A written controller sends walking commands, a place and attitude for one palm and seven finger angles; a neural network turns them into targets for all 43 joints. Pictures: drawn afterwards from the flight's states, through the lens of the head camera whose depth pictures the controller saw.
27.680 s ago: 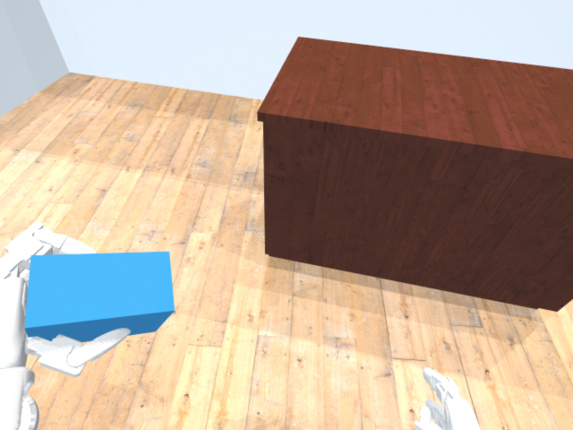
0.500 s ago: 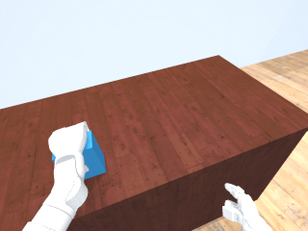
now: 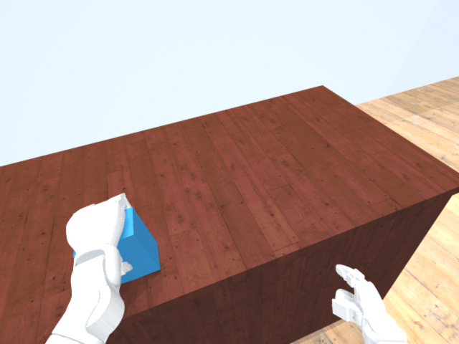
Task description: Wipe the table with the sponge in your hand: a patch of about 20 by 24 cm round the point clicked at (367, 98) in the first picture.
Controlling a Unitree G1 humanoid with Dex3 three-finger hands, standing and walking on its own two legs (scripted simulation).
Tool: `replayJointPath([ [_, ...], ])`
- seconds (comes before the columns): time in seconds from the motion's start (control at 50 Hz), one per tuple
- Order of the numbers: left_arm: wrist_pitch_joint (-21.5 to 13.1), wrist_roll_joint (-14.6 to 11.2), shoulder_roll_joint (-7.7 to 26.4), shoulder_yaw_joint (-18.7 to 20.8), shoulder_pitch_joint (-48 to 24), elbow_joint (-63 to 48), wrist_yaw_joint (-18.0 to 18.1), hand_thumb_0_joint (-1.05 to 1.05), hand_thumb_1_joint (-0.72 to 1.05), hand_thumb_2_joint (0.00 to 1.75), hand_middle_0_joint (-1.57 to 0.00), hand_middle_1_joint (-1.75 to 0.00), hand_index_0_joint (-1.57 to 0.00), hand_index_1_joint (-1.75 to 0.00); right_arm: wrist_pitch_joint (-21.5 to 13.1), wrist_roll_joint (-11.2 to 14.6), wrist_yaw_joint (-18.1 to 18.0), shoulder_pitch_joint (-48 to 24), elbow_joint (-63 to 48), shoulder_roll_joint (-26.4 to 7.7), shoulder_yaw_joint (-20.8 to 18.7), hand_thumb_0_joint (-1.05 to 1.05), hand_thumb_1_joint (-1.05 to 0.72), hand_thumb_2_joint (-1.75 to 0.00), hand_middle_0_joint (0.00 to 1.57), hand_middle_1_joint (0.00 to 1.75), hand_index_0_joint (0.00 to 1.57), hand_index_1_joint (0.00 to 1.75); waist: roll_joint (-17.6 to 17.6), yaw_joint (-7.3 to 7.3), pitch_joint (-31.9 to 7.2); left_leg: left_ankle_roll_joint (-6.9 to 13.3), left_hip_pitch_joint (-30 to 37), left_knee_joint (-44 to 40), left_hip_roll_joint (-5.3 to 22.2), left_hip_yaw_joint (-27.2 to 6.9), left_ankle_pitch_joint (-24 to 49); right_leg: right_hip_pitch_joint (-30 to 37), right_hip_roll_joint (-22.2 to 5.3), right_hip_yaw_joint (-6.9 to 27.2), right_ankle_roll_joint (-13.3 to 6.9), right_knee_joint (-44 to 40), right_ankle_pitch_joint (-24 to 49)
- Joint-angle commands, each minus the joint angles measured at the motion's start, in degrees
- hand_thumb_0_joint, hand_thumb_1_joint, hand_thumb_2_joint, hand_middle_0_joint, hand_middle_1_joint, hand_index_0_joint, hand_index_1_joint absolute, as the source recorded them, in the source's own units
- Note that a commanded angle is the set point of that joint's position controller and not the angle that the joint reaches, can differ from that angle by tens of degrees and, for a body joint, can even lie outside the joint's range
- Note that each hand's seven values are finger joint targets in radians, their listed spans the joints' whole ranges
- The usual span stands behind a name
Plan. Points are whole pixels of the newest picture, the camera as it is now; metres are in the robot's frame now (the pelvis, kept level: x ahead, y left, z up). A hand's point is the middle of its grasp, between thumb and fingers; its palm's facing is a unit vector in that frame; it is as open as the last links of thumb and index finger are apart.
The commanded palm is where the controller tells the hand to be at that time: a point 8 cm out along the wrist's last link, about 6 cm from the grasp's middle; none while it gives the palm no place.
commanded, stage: slide back across to the middle lane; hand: left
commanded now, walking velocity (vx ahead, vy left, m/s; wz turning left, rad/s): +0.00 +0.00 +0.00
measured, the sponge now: (125, 254) +0.26 +0.24 +0.03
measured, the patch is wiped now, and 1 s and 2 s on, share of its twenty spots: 1.00 1.00 1.00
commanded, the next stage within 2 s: wipe forward along the middle lane in 0.56 s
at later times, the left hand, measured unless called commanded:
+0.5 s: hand (82, 254) +0.23 +0.28 +0.08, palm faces +0.09 -0.16 -0.98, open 10.5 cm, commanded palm +0.18 +0.29 +0.13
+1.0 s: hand (75, 254) +0.23 +0.30 +0.08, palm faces +0.01 -0.10 -0.99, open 10.5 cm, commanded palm +0.20 +0.32 +0.11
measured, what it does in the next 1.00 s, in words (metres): stands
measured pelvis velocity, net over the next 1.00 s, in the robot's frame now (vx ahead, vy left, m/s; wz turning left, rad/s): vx -0.01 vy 0.00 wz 0.01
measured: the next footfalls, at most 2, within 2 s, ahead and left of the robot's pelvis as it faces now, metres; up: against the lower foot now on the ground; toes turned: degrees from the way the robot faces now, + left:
none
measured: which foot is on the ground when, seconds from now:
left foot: down 0.00-1.00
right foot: down 0.00-1.00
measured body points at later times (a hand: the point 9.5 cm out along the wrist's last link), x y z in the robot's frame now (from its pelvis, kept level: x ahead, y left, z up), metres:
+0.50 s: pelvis +0.00 +0.01 +0.00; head -0.04 -0.03 +0.45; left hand +0.22 +0.29 +0.14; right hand +0.24 -0.20 -0.07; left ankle +0.00 +0.13 -0.74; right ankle -0.01 -0.10 -0.74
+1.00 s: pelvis -0.01 +0.00 +0.00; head -0.04 -0.04 +0.45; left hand +0.22 +0.30 +0.13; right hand +0.22 -0.21 -0.08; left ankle +0.00 +0.13 -0.74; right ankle -0.01 -0.10 -0.74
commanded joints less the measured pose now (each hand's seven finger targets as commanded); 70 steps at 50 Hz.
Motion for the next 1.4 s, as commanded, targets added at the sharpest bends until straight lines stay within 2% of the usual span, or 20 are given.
replayJointPath([
  [0.0, 0.78, -0.67, 9.38, 6.42, -2.62, -6.21, -1.51, 0.00, 0.10, 1.30, -1.20, -1.60, -1.20, -1.60, -3.45, -0.43, -0.38, -14.66, -10.56, -5.53, -1.60, 0.00, -0.90, -0.90, 0.20, 0.30, 0.20, 0.30, -7.01, 1.85, -5.49, 2.44, 1.19, -2.82, -1.95, -0.78, 12.81, 3.83, -0.53, 4.06, -1.49, -5.05, 16.34],
  [0.06, 0.46, -0.90, 8.25, 6.27, -0.07, -8.37, -1.65, 0.00, 0.10, 1.30, -1.20, -1.60, -1.20, -1.60, -3.74, -0.49, -0.37, -14.31, -11.17, -5.01, -1.43, 0.00, -0.90, -0.90, 0.20, 0.30, 0.20, 0.30, -7.65, 1.84, -5.85, 2.48, 1.39, -2.69, -1.86, -0.86, 14.44, 4.56, -0.56, 3.39, -1.36, -4.78, 18.04],
  [0.1, 0.01, -0.66, 12.90, 10.24, -0.35, -9.48, -1.35, 0.00, 0.10, 1.30, -1.20, -1.60, -1.20, -1.60, -3.66, -0.94, -0.68, -14.07, -10.49, -5.71, -1.51, 0.00, -0.90, -0.90, 0.20, 0.30, 0.20, 0.30, -6.33, 2.20, -5.73, 2.31, 1.92, -2.71, -1.83, -1.09, 14.30, 4.58, -0.42, 4.71, -1.72, -5.01, 17.63],
  [0.2, -0.55, -1.30, 14.87, 13.13, 2.61, -12.25, -1.10, 0.00, 0.10, 1.30, -1.20, -1.60, -1.20, -1.60, -3.67, -1.28, -1.15, -13.91, -10.42, -5.90, -1.39, 0.00, -0.90, -0.90, 0.20, 0.30, 0.20, 0.30, -5.39, 2.51, -5.21, 2.20, 2.55, -3.05, -1.67, -1.42, 15.13, 4.85, -0.41, 5.00, -1.93, -5.38, 17.85],
  [0.26, -0.49, -1.98, 12.47, 11.33, 3.27, -12.98, -1.52, 0.00, 0.10, 1.30, -1.20, -1.60, -1.20, -1.60, -3.63, -1.24, -1.50, -13.85, -11.02, -5.54, -1.24, 0.00, -0.90, -0.90, 0.20, 0.30, 0.20, 0.30, -5.70, 1.92, -3.49, 2.36, 2.30, -3.28, -1.60, -1.37, 14.40, 3.87, -0.56, 4.21, -1.57, -6.21, 16.21],
  [0.3, -0.45, -1.31, 16.63, 14.28, 0.49, -12.46, -1.37, 0.00, 0.10, 1.30, -1.20, -1.60, -1.20, -1.60, -3.48, -1.53, -2.05, -13.60, -10.18, -6.27, -1.34, 0.00, -0.90, -0.90, 0.20, 0.30, 0.20, 0.30, -5.31, 1.98, -2.93, 2.33, 2.57, -3.65, -1.53, -1.75, 13.15, 3.10, -0.38, 5.17, -1.94, -6.86, 13.47],
  [0.36, -0.94, -1.31, 14.14, 12.57, 2.85, -10.75, -1.94, 0.00, 0.10, 1.30, -1.20, -1.60, -1.20, -1.60, -3.86, -1.25, -2.27, -13.48, -10.39, -5.83, -1.25, 0.00, -0.90, -0.90, 0.20, 0.30, 0.20, 0.30, -4.89, 2.01, -2.65, 2.36, 2.40, -3.83, -1.56, -1.80, 13.03, 2.95, -0.46, 3.88, -1.78, -6.96, 12.29],
  [0.5, -3.41, -0.69, 18.48, 16.23, 2.96, -10.44, -2.53, 0.00, 0.10, 1.30, -1.20, -1.60, -1.20, -1.60, -4.78, -1.67, -2.72, -12.96, -9.48, -6.57, -1.53, 0.00, -0.90, -0.90, 0.20, 0.30, 0.20, 0.30, -4.04, 2.46, -3.34, 2.49, 3.02, -4.07, -1.69, -2.32, 12.42, 3.14, -0.44, 4.79, -2.07, -7.54, 10.76],
  [0.56, -4.30, -0.60, 15.72, 14.34, 5.32, -8.98, -2.83, 0.00, 0.10, 1.30, -1.20, -1.60, -1.20, -1.60, -5.30, -1.64, -2.55, -12.46, -9.84, -5.94, -1.47, 0.00, -0.90, -0.90, 0.20, 0.30, 0.20, 0.30, -4.88, 2.44, -2.66, 2.50, 2.33, -4.10, -1.69, -2.24, 12.73, 3.09, -0.48, 3.33, -1.80, -7.30, 11.27],
  [0.6, -5.44, -0.72, 19.26, 17.63, 5.45, -10.01, -2.63, 0.00, 0.10, 1.30, -1.20, -1.60, -1.20, -1.60, -5.49, -1.88, -2.56, -12.42, -9.27, -6.62, -1.76, 0.00, -0.90, -0.90, 0.20, 0.30, 0.20, 0.30, -5.13, 2.81, -3.05, 2.55, 2.75, -4.09, -1.75, -2.54, 12.28, 3.37, -0.44, 4.78, -2.01, -7.67, 10.97],
  [0.62, -5.62, -1.02, 16.66, 15.50, 6.13, -10.71, -2.78, 0.00, 0.10, 1.30, -1.20, -1.60, -1.20, -1.60, -5.49, -1.90, -2.61, -12.19, -10.09, -6.04, -1.78, 0.00, -0.90, -0.90, 0.20, 0.30, 0.20, 0.30, -5.01, 2.71, -3.43, 2.81, 2.53, -3.82, -1.94, -2.01, 12.16, 3.82, -0.69, 3.41, -1.62, -7.55, 11.07],
  [0.76, -6.18, 0.64, 16.83, 14.38, -2.06, -1.59, -2.79, 0.00, 0.10, 1.30, -1.20, -1.60, -1.20, -1.60, -6.09, -1.94, -3.57, -10.82, -8.09, -6.60, -1.70, 0.00, -0.90, -0.90, 0.20, 0.30, 0.20, 0.30, -6.91, 1.59, -0.89, 2.67, 1.62, -4.50, -1.80, -2.04, 9.87, 0.78, -0.38, 3.26, -1.75, -8.77, 7.82],
  [0.8, -7.61, 1.11, 20.75, 17.48, -4.77, -1.05, -2.59, 0.00, 0.10, 1.30, -1.20, -1.60, -1.20, -1.60, -6.28, -2.18, -4.00, -10.58, -7.07, -7.25, -1.99, 0.00, -0.90, -0.90, 0.20, 0.30, 0.20, 0.30, -7.07, 1.79, -2.20, 2.62, 2.08, -4.33, -1.96, -2.10, 9.25, 1.10, -0.30, 4.88, -2.08, -8.93, 7.31],
  [0.82, -7.99, 1.18, 17.90, 14.78, -5.68, -1.06, -2.78, 0.00, 0.10, 1.30, -1.20, -1.60, -1.20, -1.60, -6.32, -2.16, -4.21, -10.19, -8.01, -6.72, -1.94, 0.00, -0.90, -0.90, 0.20, 0.30, 0.20, 0.30, -6.30, 1.53, -3.27, 2.88, 1.83, -4.24, -2.16, -1.65, 9.24, 1.73, -0.60, 3.16, -1.74, -8.71, 7.46],
  [0.98, -11.26, 0.97, 17.65, 15.24, -7.74, 7.26, -2.71, 0.00, 0.10, 1.30, -1.20, -1.60, -1.20, -1.60, -6.90, -2.01, -4.61, -8.71, -6.53, -7.07, -2.36, 0.00, -0.90, -0.90, 0.20, 0.30, 0.20, 0.30, -8.80, 1.10, -2.22, 2.62, 0.08, -3.46, -2.56, -1.29, 8.58, 0.31, -0.67, 4.26, -1.49, -8.87, 8.95],
  [1.1, -13.03, 1.89, 21.94, 17.21, -15.32, 12.87, -2.57, 0.00, 0.10, 1.30, -1.20, -1.60, -1.20, -1.60, -6.96, -1.93, -5.45, -6.94, -5.25, -7.98, -2.86, 0.00, -0.90, -0.90, 0.20, 0.30, 0.20, 0.30, -8.82, 0.54, -1.49, 2.70, -1.22, -3.48, -2.79, -1.28, 4.73, -2.06, -0.58, 5.35, -1.69, -9.97, 2.84],
  [1.16, -14.10, 1.95, 19.28, 14.76, -16.85, 17.35, -2.81, 0.00, 0.10, 1.30, -1.20, -1.60, -1.20, -1.60, -7.04, -1.68, -5.66, -5.82, -5.14, -7.69, -2.94, 0.00, -0.90, -0.90, 0.20, 0.30, 0.20, 0.30, -9.20, -0.04, -0.89, 2.82, -2.65, -3.06, -2.95, -0.76, 3.77, -3.17, -0.70, 4.46, -1.36, -9.91, 2.19],
  [1.28, -16.95, 1.93, 22.00, 15.70, -22.51, 23.47, -2.95, 0.00, 0.10, 1.30, -1.20, -1.60, -1.20, -1.60, -6.94, -1.42, -6.03, -3.37, -4.84, -8.33, -3.41, 0.00, -0.90, -0.90, 0.20, 0.30, 0.20, 0.30, -10.58, -0.72, -1.83, 3.02, -5.68, -2.06, -3.09, -0.59, 0.90, -4.34, -1.05, 5.59, -1.06, -9.97, -1.23],
  [1.3, -17.54, 2.32, 25.40, 17.97, -24.87, 24.13, -2.70, 0.00, 0.10, 1.30, -1.20, -1.60, -1.20, -1.60, -6.95, -1.42, -6.09, -2.72, -4.19, -8.91, -3.67, 0.00, -0.90, -0.90, 0.20, 0.30, 0.20, 0.30, -9.22, -0.86, -1.85, 2.96, -5.70, -2.17, -2.95, -0.80, 0.57, -4.92, -0.86, 6.30, -1.48, -10.02, -2.29],
  [1.38, -19.35, 2.64, 24.11, 16.60, -26.79, 28.39, -2.37, 0.00, 0.10, 1.30, -1.20, -1.60, -1.20, -1.60, -6.96, -1.22, -6.03, -0.98, -4.37, -8.68, -3.87, 0.00, -0.90, -0.90, 0.20, 0.30, 0.20, 0.30, -8.69, -1.11, -3.13, 3.11, -8.03, -1.51, -3.02, -0.57, -0.22, -5.36, -1.03, 5.28, -1.19, -9.22, -2.57],
])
